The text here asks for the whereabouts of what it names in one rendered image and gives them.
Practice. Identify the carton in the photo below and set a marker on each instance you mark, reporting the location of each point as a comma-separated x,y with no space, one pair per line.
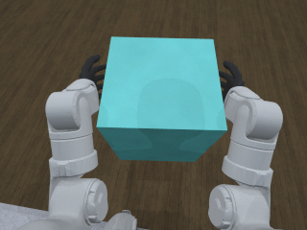
162,98

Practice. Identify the robot right hand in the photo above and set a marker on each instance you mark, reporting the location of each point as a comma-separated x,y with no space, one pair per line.
231,81

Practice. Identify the robot left upper arm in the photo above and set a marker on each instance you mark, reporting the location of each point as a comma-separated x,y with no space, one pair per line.
74,205

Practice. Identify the left robot forearm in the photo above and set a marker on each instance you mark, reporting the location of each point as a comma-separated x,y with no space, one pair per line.
69,121

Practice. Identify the right robot forearm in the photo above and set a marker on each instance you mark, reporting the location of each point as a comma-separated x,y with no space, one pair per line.
256,125

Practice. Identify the left robot thigh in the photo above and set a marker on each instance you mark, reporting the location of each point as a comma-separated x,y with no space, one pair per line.
121,221

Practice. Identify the robot right upper arm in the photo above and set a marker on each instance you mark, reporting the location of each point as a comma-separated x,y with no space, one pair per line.
232,207

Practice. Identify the robot left hand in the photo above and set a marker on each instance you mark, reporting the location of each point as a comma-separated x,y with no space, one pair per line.
88,72

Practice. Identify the robot left shin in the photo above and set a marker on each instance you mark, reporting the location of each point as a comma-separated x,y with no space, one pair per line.
126,211

